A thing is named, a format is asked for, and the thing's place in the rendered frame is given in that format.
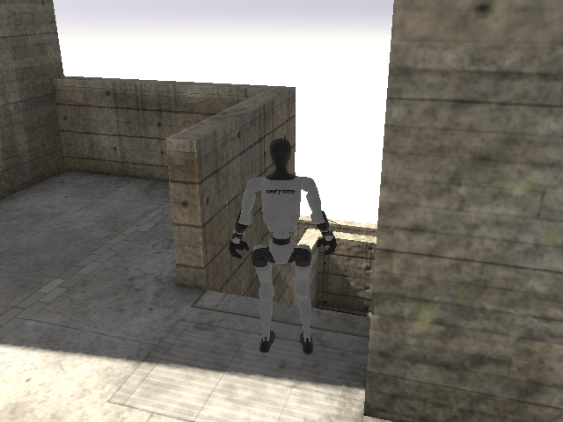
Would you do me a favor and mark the right robot upper arm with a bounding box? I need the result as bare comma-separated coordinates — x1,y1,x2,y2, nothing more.
299,177,325,225

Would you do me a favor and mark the left robot upper arm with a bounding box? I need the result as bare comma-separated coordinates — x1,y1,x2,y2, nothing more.
238,177,263,225

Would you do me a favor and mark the robot head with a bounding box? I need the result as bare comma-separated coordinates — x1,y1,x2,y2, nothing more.
266,138,296,180

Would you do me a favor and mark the right robot hand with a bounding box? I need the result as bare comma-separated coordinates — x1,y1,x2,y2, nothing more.
317,236,337,255

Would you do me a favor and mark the left robot hand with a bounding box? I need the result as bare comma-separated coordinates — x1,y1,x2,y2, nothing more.
229,240,249,258

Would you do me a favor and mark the left robot forearm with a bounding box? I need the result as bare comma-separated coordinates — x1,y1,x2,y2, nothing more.
231,211,248,244

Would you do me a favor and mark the right robot foot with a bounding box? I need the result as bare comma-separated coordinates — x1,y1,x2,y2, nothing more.
300,333,313,354

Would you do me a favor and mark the right robot forearm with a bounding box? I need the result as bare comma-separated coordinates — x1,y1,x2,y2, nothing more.
317,211,334,241

